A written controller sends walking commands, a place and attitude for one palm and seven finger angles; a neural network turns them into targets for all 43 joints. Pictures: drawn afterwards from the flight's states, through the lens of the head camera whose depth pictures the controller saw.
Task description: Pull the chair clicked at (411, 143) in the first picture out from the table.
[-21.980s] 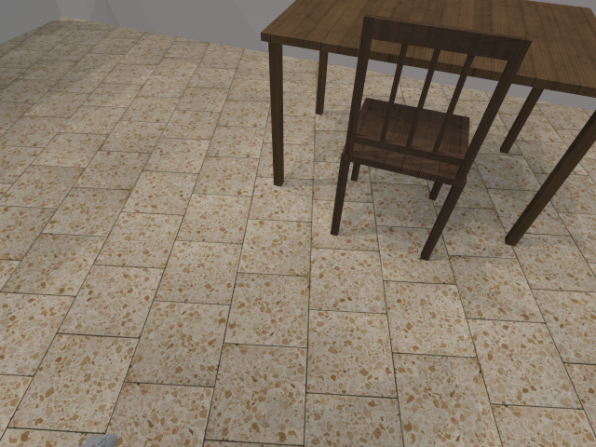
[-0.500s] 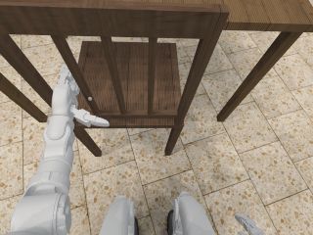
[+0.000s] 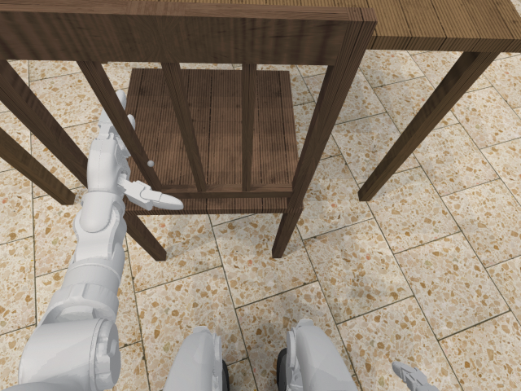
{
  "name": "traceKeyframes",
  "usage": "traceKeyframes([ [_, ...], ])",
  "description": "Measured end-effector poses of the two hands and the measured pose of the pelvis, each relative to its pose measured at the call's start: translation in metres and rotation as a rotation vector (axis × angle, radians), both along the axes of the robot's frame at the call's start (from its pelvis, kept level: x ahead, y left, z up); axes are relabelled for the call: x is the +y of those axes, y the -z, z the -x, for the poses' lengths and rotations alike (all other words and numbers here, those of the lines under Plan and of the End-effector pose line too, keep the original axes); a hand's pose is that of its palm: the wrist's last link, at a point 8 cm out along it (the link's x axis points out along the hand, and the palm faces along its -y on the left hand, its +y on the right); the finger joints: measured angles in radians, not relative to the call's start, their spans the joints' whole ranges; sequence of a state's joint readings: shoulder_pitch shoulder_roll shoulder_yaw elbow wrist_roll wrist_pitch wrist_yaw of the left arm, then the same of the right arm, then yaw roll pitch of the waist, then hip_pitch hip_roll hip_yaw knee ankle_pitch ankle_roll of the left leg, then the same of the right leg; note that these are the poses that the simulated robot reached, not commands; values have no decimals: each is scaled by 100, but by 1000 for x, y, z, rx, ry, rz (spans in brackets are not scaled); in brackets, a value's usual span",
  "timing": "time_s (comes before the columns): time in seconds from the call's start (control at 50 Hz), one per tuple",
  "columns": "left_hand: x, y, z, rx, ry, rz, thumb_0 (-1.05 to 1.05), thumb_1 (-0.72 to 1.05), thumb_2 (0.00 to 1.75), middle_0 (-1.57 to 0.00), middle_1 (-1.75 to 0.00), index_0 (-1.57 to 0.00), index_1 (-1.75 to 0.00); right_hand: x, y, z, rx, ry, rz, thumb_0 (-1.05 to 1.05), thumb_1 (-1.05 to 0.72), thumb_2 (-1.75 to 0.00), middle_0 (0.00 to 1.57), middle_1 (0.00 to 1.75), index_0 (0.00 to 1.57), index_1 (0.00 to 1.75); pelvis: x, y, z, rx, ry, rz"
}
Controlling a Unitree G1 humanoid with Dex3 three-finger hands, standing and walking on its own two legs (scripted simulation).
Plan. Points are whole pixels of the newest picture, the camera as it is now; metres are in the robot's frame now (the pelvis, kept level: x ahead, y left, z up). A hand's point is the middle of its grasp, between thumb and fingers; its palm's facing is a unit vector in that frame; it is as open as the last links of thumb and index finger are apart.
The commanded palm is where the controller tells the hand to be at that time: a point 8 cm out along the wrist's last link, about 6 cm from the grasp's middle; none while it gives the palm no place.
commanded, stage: hook a spindle and tug to test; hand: left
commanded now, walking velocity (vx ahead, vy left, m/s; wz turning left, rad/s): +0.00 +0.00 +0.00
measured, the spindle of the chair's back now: (190, 141) +0.48 +0.10 +0.04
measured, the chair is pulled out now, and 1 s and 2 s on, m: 0.00 0.00 0.05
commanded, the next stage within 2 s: step backward, pulling the chair out in 1.50 s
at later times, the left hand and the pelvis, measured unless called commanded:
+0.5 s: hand (151, 162) +0.45 +0.16 +0.02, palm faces +0.00 -1.00 -0.04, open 13.2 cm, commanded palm +0.42 +0.20 +0.02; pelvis +0.00 +0.00 +0.00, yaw +0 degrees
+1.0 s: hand (151, 166) +0.44 +0.16 +0.02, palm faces +0.01 -1.00 -0.05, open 4.9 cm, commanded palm +0.41 +0.20 +0.02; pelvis +0.01 +0.00 +0.00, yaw +0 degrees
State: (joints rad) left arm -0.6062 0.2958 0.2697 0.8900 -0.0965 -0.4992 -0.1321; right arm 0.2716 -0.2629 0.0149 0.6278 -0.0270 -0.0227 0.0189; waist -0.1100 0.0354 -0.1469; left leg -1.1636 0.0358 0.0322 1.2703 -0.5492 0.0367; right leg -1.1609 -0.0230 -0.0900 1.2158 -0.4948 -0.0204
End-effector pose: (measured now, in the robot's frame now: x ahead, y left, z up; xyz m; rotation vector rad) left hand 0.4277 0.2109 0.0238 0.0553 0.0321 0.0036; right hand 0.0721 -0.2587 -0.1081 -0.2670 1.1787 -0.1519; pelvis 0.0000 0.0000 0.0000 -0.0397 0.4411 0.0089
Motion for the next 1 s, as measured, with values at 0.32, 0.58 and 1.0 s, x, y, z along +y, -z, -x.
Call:
traceKeyframes([
  [0.32, 5, 4, 4, 15, -5, 6, -1, -50, 30, -20, -52, -20, -52, 1, 0, -11, -18, -17, 0, 1, -91, -90, 20, 30, 20, 30, -1, 1, -1, 0, -3, 1],
  [0.58, -1, 1, -1, 3, -2, 13, -1, -15, 45, -42, -119, -41, -119, 4, 0, -5, -15, 1, -5, 1, -91, -90, 20, 30, 20, 30, 2, 1, -1, 2, 2, 2],
  [1.0, -2, 0, 6, 3, -11, 5, 1, 79, 84, -50, -145, -45, -145, 5, -2, -8, -12, 6, -18, 1, -91, -90, 20, 30, 20, 30, 3, -2, -5, -4, 4, 0],
])
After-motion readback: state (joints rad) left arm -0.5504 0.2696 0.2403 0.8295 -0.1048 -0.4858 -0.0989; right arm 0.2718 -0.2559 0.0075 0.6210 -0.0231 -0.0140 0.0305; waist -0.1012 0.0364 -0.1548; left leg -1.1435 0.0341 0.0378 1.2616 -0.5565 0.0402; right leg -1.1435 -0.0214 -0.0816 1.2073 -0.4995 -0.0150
